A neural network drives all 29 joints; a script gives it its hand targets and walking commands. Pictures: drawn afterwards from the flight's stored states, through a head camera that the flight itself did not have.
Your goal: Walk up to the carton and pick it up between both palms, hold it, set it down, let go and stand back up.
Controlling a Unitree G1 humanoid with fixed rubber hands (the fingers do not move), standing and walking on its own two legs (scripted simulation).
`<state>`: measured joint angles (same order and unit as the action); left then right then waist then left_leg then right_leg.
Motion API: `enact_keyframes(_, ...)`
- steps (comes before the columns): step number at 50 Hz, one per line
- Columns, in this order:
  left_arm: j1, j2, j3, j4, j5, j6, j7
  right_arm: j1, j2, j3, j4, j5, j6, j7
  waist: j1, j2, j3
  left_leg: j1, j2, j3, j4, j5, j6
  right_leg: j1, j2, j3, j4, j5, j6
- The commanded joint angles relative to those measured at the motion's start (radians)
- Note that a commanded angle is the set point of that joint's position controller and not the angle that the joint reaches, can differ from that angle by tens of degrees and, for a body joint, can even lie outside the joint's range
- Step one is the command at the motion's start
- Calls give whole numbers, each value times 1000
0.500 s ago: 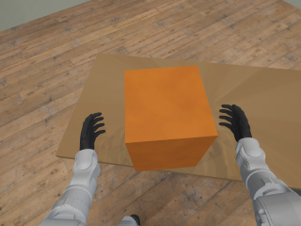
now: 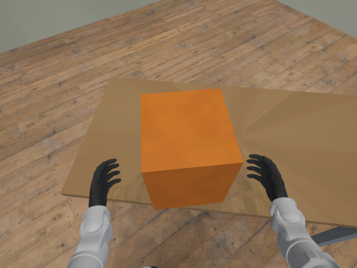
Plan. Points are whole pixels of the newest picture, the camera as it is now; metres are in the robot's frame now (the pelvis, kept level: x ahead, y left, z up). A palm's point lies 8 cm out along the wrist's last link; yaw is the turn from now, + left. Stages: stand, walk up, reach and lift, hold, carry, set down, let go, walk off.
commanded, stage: set down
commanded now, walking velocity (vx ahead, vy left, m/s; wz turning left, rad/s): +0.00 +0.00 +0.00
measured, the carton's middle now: (185, 153) +0.43 +0.02 -0.04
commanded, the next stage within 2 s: none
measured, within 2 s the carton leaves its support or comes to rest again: neither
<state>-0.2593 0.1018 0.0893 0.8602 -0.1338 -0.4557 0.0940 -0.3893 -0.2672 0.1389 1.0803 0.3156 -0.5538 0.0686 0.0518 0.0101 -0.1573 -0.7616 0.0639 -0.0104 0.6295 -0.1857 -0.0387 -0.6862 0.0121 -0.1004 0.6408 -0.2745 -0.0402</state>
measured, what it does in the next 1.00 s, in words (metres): stands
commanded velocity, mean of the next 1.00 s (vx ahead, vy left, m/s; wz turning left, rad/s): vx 0.00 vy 0.00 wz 0.00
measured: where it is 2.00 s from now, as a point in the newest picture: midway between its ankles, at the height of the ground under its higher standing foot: outside the picture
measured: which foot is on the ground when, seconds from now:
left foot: down 0.00-1.00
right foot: down 0.00-1.00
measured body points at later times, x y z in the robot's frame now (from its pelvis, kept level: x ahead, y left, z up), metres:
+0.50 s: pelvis +0.01 +0.00 +0.01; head +0.05 +0.02 +0.46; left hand +0.26 +0.22 -0.03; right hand +0.29 -0.21 -0.02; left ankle +0.06 +0.14 -0.72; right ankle +0.01 -0.09 -0.72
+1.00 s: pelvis +0.02 -0.01 +0.01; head +0.01 +0.00 +0.46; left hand +0.22 +0.21 -0.03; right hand +0.22 -0.22 -0.03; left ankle +0.06 +0.14 -0.72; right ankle +0.01 -0.09 -0.72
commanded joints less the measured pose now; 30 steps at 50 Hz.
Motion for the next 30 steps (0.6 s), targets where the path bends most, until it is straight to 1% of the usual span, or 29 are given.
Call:
enact_keyframes(1, -285, 124, -12, -198, -13, -56, 17, -317, -202, -87, -150, -10, -44, 2, -38, -49, -488, 297, -81, 12, -38, 149, 17, 259, 22, 93, -89, 184, 48)
enact_keyframes(2, -150, 103, -17, -199, -25, -66, 16, -207, -181, -35, -147, 24, -53, 3, -4, -43, -442, 357, -89, 6, -50, 187, 9, 327, 23, 110, -109, 229, 41)
enact_keyframes(3, -247, 121, -13, -167, -25, -73, 11, -287, -152, -55, -157, -22, -50, 4, -23, -65, -450, 269, -95, 10, -32, 146, 19, 300, 20, 121, -101, 172, 41)
enact_keyframes(4, -9, 59, -29, -319, 2, -76, 10, -37, -160, -30, -176, 31, -82, 10, -24, -28, -499, 431, -85, -2, -45, 272, 2, 376, 31, 109, -111, 336, 39)
enact_keyframes(5, -360, 143, -25, -161, -35, -69, 12, -388, -154, -84, -163, -29, -46, 7, -36, -71, -502, 233, -91, 13, -18, 124, 16, 284, 21, 121, -86, 123, 43)
enact_keyframes(6, -106, 98, -20, -276, 1, -74, 21, -101, -146, -51, -169, 16, -68, 14, -27, -45, -461, 351, -79, 0, -39, 180, 14, 338, 19, 121, -95, 216, 36)
enact_keyframes(7, -166, 137, -11, -205, -10, -69, 20, -202, -160, -49, -179, 12, -56, 11, -4, -60, -424, 320, -87, 11, -49, 151, 19, 309, 16, 119, -108, 189, 43)
enact_keyframes(8, -150, 117, 1, -205, 1, -74, 20, -176, -173, -45, -155, 23, -66, 13, -13, -45, -442, 343, -85, 6, -42, 195, 12, 330, 16, 114, -91, 246, 37)
enact_keyframes(9, -165, 122, -1, -147, 2, -62, 12, -188, -148, -34, -148, 10, -46, 19, -14, -72, -408, 307, -91, 5, -38, 177, 24, 325, 12, 133, -102, 194, 42)
enact_keyframes(10, -154, 115, -4, -177, 2, -56, 10, -169, -138, -27, -141, 22, -43, 21, -1, -51, -407, 325, -85, 3, -43, 186, 17, 348, 8, 137, -109, 206, 35)
enact_keyframes(11, -227, 145, -7, -184, -8, -55, 10, -231, -137, -33, -183, 16, -39, 25, -21, -77, -420, 242, -90, 12, -25, 158, 27, 363, 1, 160, -85, 154, 40)
enact_keyframes(12, -100, 94, -5, -230, 20, -67, 20, -130, -139, -35, -150, 24, -68, 21, -2, -21, -407, 356, -86, 2, -63, 159, 14, 384, 7, 135, -117, 188, 32)
enact_keyframes(13, 87, 80, -5, -292, 28, -69, 19, 32, -133, 14, -177, 52, -89, 25, 11, -5, -419, 433, -90, -6, -65, 237, 8, 441, 11, 143, -128, 277, 27)
enact_keyframes(14, -48, 96, -12, -303, 30, -69, 21, -79, -177, -56, -178, 38, -98, 19, -31, -8, -435, 424, -85, -5, -54, 240, 7, 380, 18, 115, -113, 310, 32)
enact_keyframes(15, 19, 95, 5, -288, 52, -62, 24, -26, -176, -25, -182, 58, -104, 24, -6, 16, -390, 435, -84, -14, -59, 261, -1, 390, 18, 123, -113, 311, 29)
enact_keyframes(16, 114, 76, -14, -345, 63, -55, 22, 45, -193, -50, -198, 46, -124, 21, -25, 6, -371, 472, -80, -17, -62, 319, -8, 418, 24, 106, -117, 378, 31)
enact_keyframes(17, -97, 135, 21, -246, 60, -46, 12, -139, -171, -35, -178, 37, -106, 19, -13, -21, -351, 371, -90, 4, -44, 269, 5, 386, 17, 130, -114, 287, 36)
enact_keyframes(18, -12, 106, 6, -283, 71, -41, 13, -44, -164, -54, -122, 25, -110, 18, -43, -5, -326, 419, -84, -2, -52, 271, 2, 391, 14, 119, -116, 322, 33)
enact_keyframes(19, 115, 70, -8, -302, 79, -32, 10, 90, -181, -69, -115, 36, -116, 21, -53, -13, -251, 465, -78, -7, -80, 254, 5, 439, 21, 119, -135, 330, 24)
enact_keyframes(20, -177, 139, 0, -160, 48, -16, 1, -188, -160, -43, -123, 11, -75, 27, -25, -29, -245, 311, -93, 15, -62, 179, 16, 387, 6, 154, -133, 165, 30)
enact_keyframes(21, 52, 75, -36, -284, 56, -23, 18, 14, -187, -57, -114, 50, -99, 35, -38, 1, -196, 464, -70, -7, -96, 178, 3, 379, 17, 112, -145, 190, 14)
enact_keyframes(22, 138, 84, -23, -337, 47, -33, 20, 100, -193, -45, -176, 61, -118, 35, -27, -19, -187, 529, -76, -4, -113, 185, 7, 418, 21, 108, -171, 213, 19)
enact_keyframes(23, -2, 134, -16, -297, 26, -45, 25, -29, -173, -28, -192, 51, -114, 30, -8, -26, -204, 457, -94, 21, -91, 152, 11, 391, 18, 124, -160, 159, 25)
enact_keyframes(24, 143, 94, -42, -407, 33, -57, 36, 113, -173, -36, -226, 57, -128, 33, -18, -6, -257, 533, -78, 3, -98, 210, -1, 429, 18, 114, -160, 230, 19)
enact_keyframes(25, 192, 117, -25, -417, 36, -48, 35, 147, -174, -28, -274, 54, -133, 33, -24, -34, -234, 537, -79, 1, -93, 211, 6, 432, 18, 126, -169, 228, 23)
enact_keyframes(26, 132, 139, -30, -346, 27, -43, 35, 88, -163, 3, -245, 58, -119, 32, -1, -32, -184, 499, -87, 19, -99, 181, 8, 431, 12, 131, -163, 195, 24)
enact_keyframes(28, 162, 91, -68, -370, 37, -27, 38, 133, -169, -39, -189, 46, -109, 48, -30, -4, -129, 531, -71, 12, -106, 168, 3, 385, 20, 114, -171, 149, 13)
enact_keyframes(29, 147, 90, -56, -353, 48, -30, 39, 144, -150, -34, -184, 44, -107, 48, -18, 13, -112, 535, -75, 18, -118, 152, 1, 369, 10, 116, -182, 131, 7)
enact_keyframes(30, 106, 102, -66, -298, 37, -18, 31, 94, -157, -36, -185, 28, -98, 50, -29, -20, -87, 479, -77, 22, -106, 118, 6, 369, 11, 126, -181, 63, 9)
